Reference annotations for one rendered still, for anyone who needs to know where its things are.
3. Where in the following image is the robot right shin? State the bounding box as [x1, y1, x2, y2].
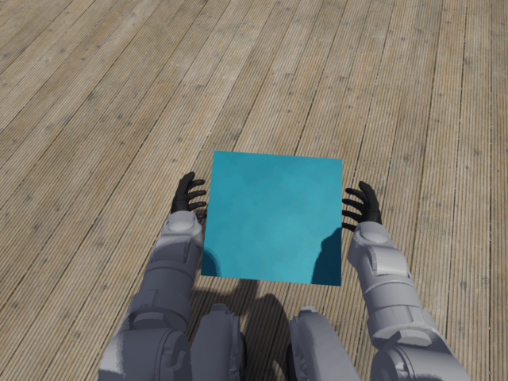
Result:
[293, 306, 329, 381]

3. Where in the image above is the robot left forearm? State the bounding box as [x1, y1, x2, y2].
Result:
[98, 210, 204, 381]

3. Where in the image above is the robot shin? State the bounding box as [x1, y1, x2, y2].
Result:
[199, 303, 240, 381]
[293, 306, 329, 381]

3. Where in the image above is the robot left upper arm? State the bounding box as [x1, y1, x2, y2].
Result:
[99, 328, 193, 381]

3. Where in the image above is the robot left shin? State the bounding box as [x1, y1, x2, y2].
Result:
[199, 303, 240, 381]

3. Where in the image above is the robot right hand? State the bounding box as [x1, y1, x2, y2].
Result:
[342, 181, 382, 232]

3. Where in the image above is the carton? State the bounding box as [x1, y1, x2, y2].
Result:
[201, 151, 342, 287]

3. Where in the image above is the robot right upper arm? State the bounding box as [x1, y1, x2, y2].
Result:
[371, 344, 470, 381]

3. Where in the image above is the robot left hand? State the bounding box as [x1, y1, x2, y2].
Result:
[170, 171, 207, 219]

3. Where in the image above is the robot right forearm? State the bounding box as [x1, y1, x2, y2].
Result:
[347, 221, 471, 381]

